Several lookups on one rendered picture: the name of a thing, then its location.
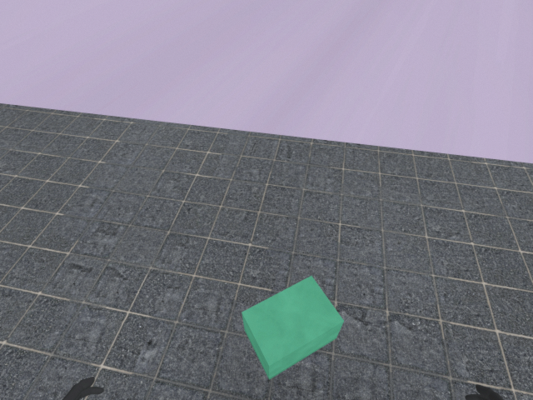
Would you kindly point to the carton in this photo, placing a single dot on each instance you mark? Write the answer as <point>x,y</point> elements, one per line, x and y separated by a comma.
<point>291,325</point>

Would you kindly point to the robot left hand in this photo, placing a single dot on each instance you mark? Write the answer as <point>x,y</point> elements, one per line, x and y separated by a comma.
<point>83,389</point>

